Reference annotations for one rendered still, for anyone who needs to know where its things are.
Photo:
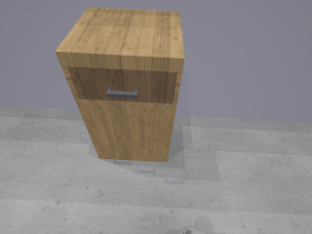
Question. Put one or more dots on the drawer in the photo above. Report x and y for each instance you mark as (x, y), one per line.
(152, 86)

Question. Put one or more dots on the cabinet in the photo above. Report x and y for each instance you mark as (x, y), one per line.
(132, 40)

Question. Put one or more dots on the handle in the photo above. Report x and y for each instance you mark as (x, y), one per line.
(121, 94)

